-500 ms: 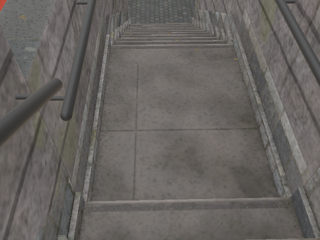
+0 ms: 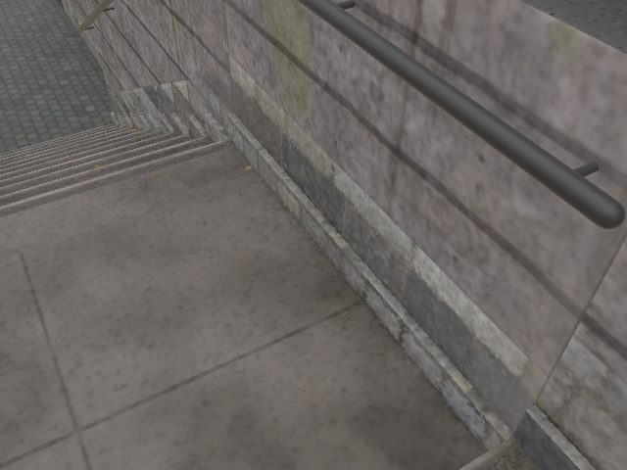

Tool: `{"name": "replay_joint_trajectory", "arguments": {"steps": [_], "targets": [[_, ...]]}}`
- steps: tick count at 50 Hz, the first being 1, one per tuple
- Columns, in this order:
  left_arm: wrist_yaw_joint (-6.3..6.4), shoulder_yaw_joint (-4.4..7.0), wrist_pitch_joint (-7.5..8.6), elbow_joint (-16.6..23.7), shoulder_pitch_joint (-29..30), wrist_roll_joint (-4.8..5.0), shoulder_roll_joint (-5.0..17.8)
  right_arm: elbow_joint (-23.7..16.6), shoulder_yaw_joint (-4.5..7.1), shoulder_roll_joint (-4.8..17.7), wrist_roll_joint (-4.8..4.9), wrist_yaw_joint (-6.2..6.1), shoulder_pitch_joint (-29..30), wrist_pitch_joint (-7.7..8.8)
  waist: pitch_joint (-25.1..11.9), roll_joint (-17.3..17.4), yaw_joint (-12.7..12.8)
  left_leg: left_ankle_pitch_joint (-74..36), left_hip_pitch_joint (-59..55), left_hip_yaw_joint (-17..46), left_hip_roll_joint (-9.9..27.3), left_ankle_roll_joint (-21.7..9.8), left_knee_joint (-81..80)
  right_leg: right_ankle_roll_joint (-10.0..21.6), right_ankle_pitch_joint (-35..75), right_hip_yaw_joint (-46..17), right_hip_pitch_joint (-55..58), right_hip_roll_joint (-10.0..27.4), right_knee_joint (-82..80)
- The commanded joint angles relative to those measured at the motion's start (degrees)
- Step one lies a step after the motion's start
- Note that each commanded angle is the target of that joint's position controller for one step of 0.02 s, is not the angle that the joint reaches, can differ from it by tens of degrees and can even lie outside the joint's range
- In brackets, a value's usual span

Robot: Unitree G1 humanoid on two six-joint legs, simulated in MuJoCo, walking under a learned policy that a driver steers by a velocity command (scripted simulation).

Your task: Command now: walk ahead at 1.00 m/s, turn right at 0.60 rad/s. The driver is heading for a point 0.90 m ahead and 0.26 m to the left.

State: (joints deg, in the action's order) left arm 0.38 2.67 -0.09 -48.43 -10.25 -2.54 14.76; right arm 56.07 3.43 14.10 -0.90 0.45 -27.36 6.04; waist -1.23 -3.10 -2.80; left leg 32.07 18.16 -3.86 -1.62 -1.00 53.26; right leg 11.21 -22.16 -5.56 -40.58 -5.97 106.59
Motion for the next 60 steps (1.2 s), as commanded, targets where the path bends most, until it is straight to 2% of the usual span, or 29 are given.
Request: {"name": "replay_joint_trajectory", "arguments": {"steps": [1,4,6,8,11,12,13,14,15,17,19,21,23,26,29,31,32,33,34,37,39,42,44,47,49,50,52,54,60], "targets": [[-1.69,-1.26,1.06,8.2,8.47,1.58,-0.08,-1.84,-1.96,1.56,-0.79,-1.01,0.93,1.74,20.73,4.18,5.21,-11.11,18.59,28.52,17.52,-0.91,-23.21,-5.14,17.48,-3.99,-13.67,4.45,-28.1],[-2.02,-0.47,1.31,-0.78,-0.2,-1.14,-0.44,1.9,0.98,7.99,-0.24,-2.03,-4.5,2.57,12.12,8.82,5.46,-11.17,14.68,22.11,14.8,-4.3,-13.58,-6.38,28.68,-1.27,-2.67,3.74,-27.53],[-2.2,-0.87,4.05,3.23,14.6,1.59,-0.52,2.45,-0.55,1.47,0.0,-1.4,-3.98,3.43,13.64,4.62,2.01,-4.74,15.13,17.56,8.21,-6.42,-9.24,-6.51,42.13,5.06,0.65,1.93,-44.44],[-3.3,-1.38,3.78,5.25,19.84,2.19,-0.31,0.76,0.26,5.09,-0.39,-1.11,0.05,1.69,11.85,5.62,1.04,-7.98,15.93,16.08,7.46,-9.25,-11.78,-7.43,41.75,11.54,15.96,3.52,-60.19],[-3.22,-0.7,3.92,2.13,5.8,2.47,-0.04,4.38,0.88,4.49,0.17,-1.88,-7.74,-1.24,3.53,5.28,2.9,-26.34,7.83,11.69,6.24,-11.15,10.75,-8.37,34.52,10.08,38.9,3.06,-78.1],[-2.09,0.63,3.89,-1.71,-5.27,0.43,3.2,4.86,1.66,7.43,0.59,-2.18,-7.19,-1.62,-0.08,2.27,9.25,-32.91,5.96,8.65,4.87,-9.87,27.6,-6.45,38.71,8.14,47.77,5.38,-85.68],[-2.29,1.45,3.9,-3.92,-11.04,-1.08,6.07,4.69,2.52,7.29,1.02,-2.62,-4.22,-1.56,-0.38,1.04,12.33,-3.96,14.27,8.62,-0.06,-9.31,46.79,-1.4,35.72,-2.55,54.06,14.15,-84.25],[-2.09,0.93,5.02,-4.86,-15.11,-2.91,8.24,0.23,1.6,3.22,2.58,-3.8,-5.16,-0.39,-7.55,-2.56,8.84,6.43,24.86,13.39,1.53,-8.53,49.78,-3.58,62.19,-4.84,66.19,22.1,-61.24],[-2.2,0.94,5.43,-4.79,-16.99,-2.39,7.11,-0.46,1.6,4.49,3.48,-3.6,-8.08,0.45,-14.32,-2.84,8.59,-0.98,32.16,16.13,3.97,-7.08,39.49,0.42,54.14,-13.55,72.62,28.26,-63.55],[-0.32,2.12,8.15,-4.8,-11.94,-2.39,2.75,-1.89,2.03,6.23,-0.92,-2.3,3.1,-0.33,-3.31,3.83,8.55,-13.71,35.47,14.94,8.48,-5.16,24.3,6.91,10.66,-20.88,51.44,28.43,-76.06],[0.08,2.88,9.32,-5.34,-8.66,-0.92,5.29,-3.84,2.34,2.44,-3.9,0.21,8.76,-3.55,6.32,4.18,4.51,-12.35,29.17,14.34,9.65,-2.38,13.03,7.92,17.08,-19.56,31.96,31.46,-78.1],[-0.83,3.88,9.85,-4.96,-8.73,-0.24,6.79,-5.5,1.55,1.34,-4.39,1.51,10.49,-6.01,6.68,2.69,3.55,-16.72,24.94,9.39,10.38,-2.3,10.98,5.02,22.03,-13.42,26.6,29.4,-77.73],[-0.06,2.78,11.64,-6.68,-5.23,0.76,0.09,-6.91,1.15,0.25,-1.15,3.7,16.08,-3.99,7.24,-0.92,1.79,-55.66,14.12,8.04,10.28,-3.47,-13.62,-4.65,4.13,4.08,16.01,19.1,-75.87],[-0.01,2.25,9.59,-7.39,-2.75,2.39,0.87,-5.18,0.43,0.72,1.19,4.13,14.18,-4.31,6.23,-3.39,-0.08,-67.66,-1.36,-0.81,4.75,-5.19,-15.47,-7.25,6.32,13.51,13.64,16.03,-71.09],[0.67,1.35,7.79,-9.1,-9.55,2.1,4.21,-5.87,0.28,3.01,-1.51,3.47,18.86,-5.18,8.68,1.66,1.32,-56.68,-2.3,-5.24,2.78,-6.2,-22.19,-6.51,22.79,16.1,26.49,17.39,-59.54],[1.41,2.13,6.28,-9.61,-8.94,0.76,9.18,0.05,2.06,7.6,-1.71,2.85,1.12,-6.18,-0.73,1.32,-8.35,-45.28,-19.93,-4.02,0.59,-9.82,-22.64,-5.14,44.2,16.12,29.34,18.55,-34.11],[1.33,2.5,5.25,-9.84,-5.62,0.26,7.76,2.43,3.63,11.61,-1.91,3.01,-7.33,-6.08,-0.6,8.09,-14.37,-41.73,-29.18,1.54,2.61,-15.17,-27.1,-6.42,15.4,16.63,18.71,12.21,-5.04],[1.38,1.31,5.73,-4.99,-4.19,-0.14,3.01,3.64,4.61,17.65,-0.8,2.44,-9.02,-5.64,0.77,21.48,-10.51,-59.07,-42.32,5.97,5.89,-16.96,-9.35,-8.15,-20.31,13.88,-6.21,6.28,11.67],[1.36,0.08,6.32,-0.41,-5.36,-1.15,2.24,2.43,3.37,16.29,0.22,1.98,-9.51,-5.28,-5.13,14.99,-6.09,-59.92,-49.5,19.3,10.91,-19.55,-10.72,-7.57,-15.22,7.97,-18.22,9.07,7.46],[0.51,0.75,8.25,3.17,4.04,-1.02,7.9,-3.17,3.28,14.44,-1.85,-0.77,0.92,-3.87,-0.3,3.59,-3.24,-11.37,-32.72,48.54,19.51,-21.95,-34.85,-9.81,-1.95,-0.27,-20.82,12.33,-16.53],[-0.03,0.5,5.27,2.93,3.88,-0.94,6.75,-5.54,2.19,12.81,-1.05,-1.48,8.63,-1.48,7.21,-0.6,4.34,-34.25,-9.61,40.18,16.38,-21.4,-32.92,-14.69,1.92,0.38,-7.93,12.85,-32.08],[-0.65,-1.5,5.16,4.44,5.76,-0.27,2.6,-4.61,1.45,9.88,0.86,-1.0,9.31,-0.77,8.09,2.94,4.36,-66.58,5.84,19.61,5.46,-14.93,-34.46,-13.51,12.31,7.82,13.91,10.48,-57.42],[-0.6,-2.14,6.12,3.23,2.78,1.68,1.52,-2.78,1.5,8.57,1.59,-0.11,7.5,-0.88,4.58,7.38,3.55,-60.96,4.39,15.33,1.56,-12.04,-31.33,-10.79,26.35,9.08,24.91,6.37,-67.5],[0.06,-0.5,7.07,-0.17,-7.5,0.9,4.7,-2.09,1.66,10.41,1.67,-0.14,6.86,-1.13,-0.88,4.17,7.19,-68.0,-5.14,15.93,1.08,-7.32,-16.59,-7.82,34.1,9.62,34.98,2.22,-76.46],[-0.25,1.44,7.37,-4.17,-22.04,0.27,10.17,-3.51,0.86,4.77,2.8,-0.44,6.04,-1.18,-9.52,-5.07,13.36,-24.27,-0.12,8.57,-6.87,-3.04,20.29,-3.11,68.64,-3.76,50.14,17.98,-76.18],[-0.83,1.31,6.87,-2.37,-18.29,0.59,11.32,-4.99,1.03,2.94,4.88,-1.5,-5.29,-1.57,-20.04,-14.26,5.51,2.12,7.26,10.41,-11.08,-2.38,33.12,5.63,82.26,-25.06,58.77,32.37,-76.62],[-0.62,0.61,5.88,1.24,-4.87,2.32,4.94,-4.23,1.2,5.74,0.5,-1.94,0.4,-3.04,-8.78,-2.66,3.85,-5.86,11.85,10.92,-5.1,-2.35,29.83,7.4,57.53,-19.16,44.64,27.54,-81.88],[0.16,-0.28,5.78,-0.13,-4.47,1.53,2.92,-5.95,1.3,5.17,-0.95,-1.03,5.37,-4.61,-3.61,0.51,2.93,-6.73,11.33,10.09,-2.56,-1.36,22.93,5.43,58.35,-10.97,36.81,23.52,-85.05],[-0.78,-0.99,6.63,-2.34,-3.57,1.31,4.6,-7.36,-0.09,1.47,-0.47,-0.75,7.15,-7.58,-5.42,-1.21,-0.38,-11.95,1.4,7.38,-2.92,0.74,4.82,2.54,64.31,1.39,28.44,19.18,-88.15]]}}
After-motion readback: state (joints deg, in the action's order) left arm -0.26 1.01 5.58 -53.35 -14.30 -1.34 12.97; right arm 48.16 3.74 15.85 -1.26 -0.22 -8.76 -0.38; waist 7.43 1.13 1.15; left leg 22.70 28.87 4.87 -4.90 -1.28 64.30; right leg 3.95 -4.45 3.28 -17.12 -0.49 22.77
